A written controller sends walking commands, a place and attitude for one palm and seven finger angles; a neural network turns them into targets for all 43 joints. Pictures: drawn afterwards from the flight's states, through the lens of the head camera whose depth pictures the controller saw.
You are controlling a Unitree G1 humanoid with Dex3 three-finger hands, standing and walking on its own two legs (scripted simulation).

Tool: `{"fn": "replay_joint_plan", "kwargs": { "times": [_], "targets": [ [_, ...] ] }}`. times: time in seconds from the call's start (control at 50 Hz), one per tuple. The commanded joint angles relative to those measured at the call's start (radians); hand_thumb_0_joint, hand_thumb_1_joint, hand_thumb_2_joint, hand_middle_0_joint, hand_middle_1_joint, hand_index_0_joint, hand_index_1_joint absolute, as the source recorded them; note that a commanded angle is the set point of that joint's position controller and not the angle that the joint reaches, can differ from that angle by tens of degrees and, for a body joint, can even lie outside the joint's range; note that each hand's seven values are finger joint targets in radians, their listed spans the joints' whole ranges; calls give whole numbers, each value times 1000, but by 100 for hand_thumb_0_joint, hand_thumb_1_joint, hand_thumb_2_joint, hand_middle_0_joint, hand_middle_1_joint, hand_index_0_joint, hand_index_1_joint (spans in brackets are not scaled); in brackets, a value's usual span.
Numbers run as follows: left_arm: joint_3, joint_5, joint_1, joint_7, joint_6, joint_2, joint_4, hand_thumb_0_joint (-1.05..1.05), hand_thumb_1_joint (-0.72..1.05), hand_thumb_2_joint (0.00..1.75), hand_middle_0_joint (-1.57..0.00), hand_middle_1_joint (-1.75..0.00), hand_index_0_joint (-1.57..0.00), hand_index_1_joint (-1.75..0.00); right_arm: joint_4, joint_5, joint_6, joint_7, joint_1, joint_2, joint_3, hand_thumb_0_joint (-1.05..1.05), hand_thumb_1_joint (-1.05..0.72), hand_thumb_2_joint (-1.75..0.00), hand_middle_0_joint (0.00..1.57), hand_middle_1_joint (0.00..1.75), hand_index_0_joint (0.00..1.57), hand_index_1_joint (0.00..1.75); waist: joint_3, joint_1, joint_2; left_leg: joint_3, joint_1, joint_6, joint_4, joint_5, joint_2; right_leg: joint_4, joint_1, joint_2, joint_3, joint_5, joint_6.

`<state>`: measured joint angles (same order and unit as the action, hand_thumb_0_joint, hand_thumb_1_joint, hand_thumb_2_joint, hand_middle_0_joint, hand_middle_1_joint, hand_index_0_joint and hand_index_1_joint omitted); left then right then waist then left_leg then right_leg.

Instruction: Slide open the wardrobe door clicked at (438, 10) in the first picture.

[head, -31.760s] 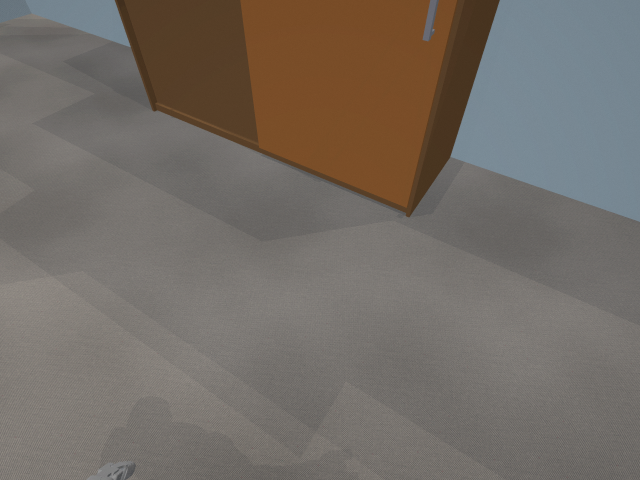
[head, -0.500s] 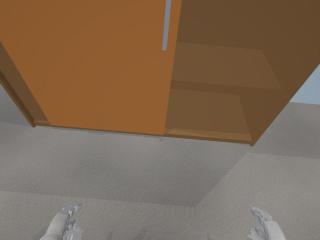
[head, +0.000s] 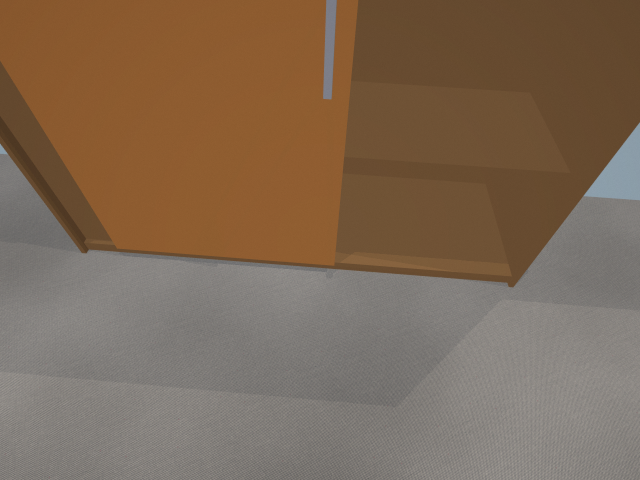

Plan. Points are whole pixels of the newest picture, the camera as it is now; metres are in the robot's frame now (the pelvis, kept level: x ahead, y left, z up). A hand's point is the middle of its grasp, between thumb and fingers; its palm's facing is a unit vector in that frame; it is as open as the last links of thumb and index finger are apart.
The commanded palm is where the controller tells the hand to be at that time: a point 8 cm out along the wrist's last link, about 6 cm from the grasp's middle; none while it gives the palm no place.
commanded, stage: let the arm hang, fingers relaxed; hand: right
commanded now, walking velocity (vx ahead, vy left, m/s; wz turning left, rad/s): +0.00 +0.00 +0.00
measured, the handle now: (330, 46) +0.90 +0.04 +0.10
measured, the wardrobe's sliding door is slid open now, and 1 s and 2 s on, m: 0.67 0.67 0.67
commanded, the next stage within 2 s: look to check the result in 0.40 s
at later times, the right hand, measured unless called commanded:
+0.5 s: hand out of the picture +0.01 -0.18 -0.18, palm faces +0.00 +0.98 -0.18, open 7.3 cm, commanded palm none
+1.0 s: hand out of the picture +0.03 -0.19 -0.18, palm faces +0.01 +0.98 -0.20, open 7.3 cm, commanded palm none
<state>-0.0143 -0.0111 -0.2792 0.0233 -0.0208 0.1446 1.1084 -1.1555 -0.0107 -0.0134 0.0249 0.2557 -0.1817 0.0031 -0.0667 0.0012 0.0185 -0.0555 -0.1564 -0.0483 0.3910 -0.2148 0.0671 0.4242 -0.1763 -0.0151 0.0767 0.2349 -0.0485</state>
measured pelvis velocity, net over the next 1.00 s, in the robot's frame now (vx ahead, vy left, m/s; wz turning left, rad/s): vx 0.01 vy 0.00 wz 0.00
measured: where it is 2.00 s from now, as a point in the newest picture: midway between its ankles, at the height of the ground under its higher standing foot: outside the picture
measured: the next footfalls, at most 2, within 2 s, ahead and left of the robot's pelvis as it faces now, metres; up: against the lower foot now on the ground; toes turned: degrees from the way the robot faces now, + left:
none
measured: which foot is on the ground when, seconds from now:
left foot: down 0.00-1.00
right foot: down 0.00-1.00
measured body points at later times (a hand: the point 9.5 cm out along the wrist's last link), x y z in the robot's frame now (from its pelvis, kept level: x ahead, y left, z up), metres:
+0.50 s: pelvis +0.00 -0.01 +0.00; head +0.02 -0.01 +0.45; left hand +0.01 +0.22 -0.16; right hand +0.01 -0.23 -0.16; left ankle -0.01 +0.15 -0.74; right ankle +0.00 -0.08 -0.74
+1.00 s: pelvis +0.01 +0.00 +0.00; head +0.03 -0.01 +0.45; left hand +0.04 +0.23 -0.15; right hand +0.03 -0.24 -0.16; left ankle -0.01 +0.15 -0.74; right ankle +0.00 -0.08 -0.74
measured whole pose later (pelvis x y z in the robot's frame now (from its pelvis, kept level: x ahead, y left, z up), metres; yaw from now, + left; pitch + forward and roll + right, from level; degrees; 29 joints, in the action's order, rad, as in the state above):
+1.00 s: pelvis +0.01 +0.00 +0.00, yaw +0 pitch -1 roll +0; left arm -0.01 -0.01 -0.21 0.03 0.00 0.18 1.12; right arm -1.14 -0.01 0.00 0.02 0.20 -0.18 0.00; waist -0.05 0.00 0.00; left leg -0.05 -0.12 -0.06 0.37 -0.22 0.08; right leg 0.39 -0.14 -0.03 0.08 0.23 -0.05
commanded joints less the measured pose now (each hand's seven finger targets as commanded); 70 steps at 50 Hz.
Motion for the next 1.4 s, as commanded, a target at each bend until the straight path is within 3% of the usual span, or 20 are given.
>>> {"fn": "replay_joint_plan", "kwargs": {
  "times": [0.0, 0.06, 0.28, 0.32, 0.54, 0.7, 0.82, 0.9, 0.94, 1.38],
  "targets": [
    [26, -5, -45, 8, 21, 115, -22, 0, 90, 90, -20, -30, -20, -30, 28, -1, 13, 5, 33, -86, -13, 0, -90, -90, 20, 30, 20, 30, -22, 1, -29, 45, -9, 49, -51, 15, 48, -134, -54, 124, -115, -52, 5],
    [27, -6, -47, 6, 22, 109, -16, 0, 90, 90, -20, -30, -20, -30, 29, -1, 15, 6, 37, -80, -14, 0, -90, -90, 20, 30, 20, 30, -17, 1, -46, 46, -15, 48, -49, 22, 51, -129, -44, 120, -109, -60, 5],
    [30, -6, -34, 8, 31, 117, -19, 0, 90, 90, -20, -30, -20, -30, 38, -3, 15, 5, 26, -79, -22, 0, -90, -90, 20, 30, 20, 30, 1, 2, 19, 45, -2, 43, -37, 54, 49, -139, -36, 126, -119, -97, 3],
    [30, -3, -32, 8, 31, 122, -24, 0, 90, 90, -20, -30, -20, -30, 40, -4, 17, 5, 28, -86, -25, 0, -90, -90, 20, 30, 20, 30, 2, 1, -13, 43, 2, 42, -39, 66, 47, -131, -29, 127, -116, -118, 3],
    [31, -3, -7, 7, 31, 136, -22, 0, 90, 90, -20, -30, -20, -30, 35, -4, 19, 4, 21, -92, -22, 0, -90, -90, 20, 30, 20, 30, -2, 5, -21, 49, -7, 41, -49, 73, 54, -131, -8, 126, -113, -129, 4],
    [32, -2, 6, 9, 37, 150, -18, 0, 90, 90, -20, -30, -20, -30, 36, -2, 25, 6, 11, -104, -25, 0, -90, -90, 20, 30, 20, 30, 43, 5, -18, 49, 23, 44, -45, 141, 63, -110, 33, 129, -110, -244, 3],
    [33, 0, 21, 8, 34, 157, -15, 0, 90, 90, -20, -30, -20, -30, 39, -3, 28, 6, 9, -118, -26, 0, -90, -90, 20, 30, 20, 30, 30, 3, -29, 49, 26, 45, -59, 152, 64, -106, 31, 128, -106, -239, 7],
    [30, -4, 23, 7, 35, 157, -11, 0, 90, 90, -20, -30, -20, -30, 39, -1, 25, 5, -6, -117, -25, 0, -90, -90, 20, 30, 20, 30, 17, 4, 1, 49, 29, 45, -60, 124, 65, -126, 20, 129, -109, -222, 10],
    [30, -3, 24, 7, 34, 155, -12, 0, 90, 90, -20, -30, -20, -30, 39, -3, 25, 4, -7, -119, -26, 0, -90, -90, 20, 30, 20, 30, 14, 4, -23, 46, 31, 44, -63, 123, 65, -126, 19, 130, -111, -220, 10],
    [32, -3, 42, 7, 36, 179, -7, 0, 90, 90, -20, -30, -20, -30, 39, 1, 29, 2, -23, -142, -28, 0, -90, -90, 20, 30, 20, 30, 34, 1, -16, 53, 44, 52, -77, 134, 68, -130, 40, 132, -112, -222, 13]
  ]
}}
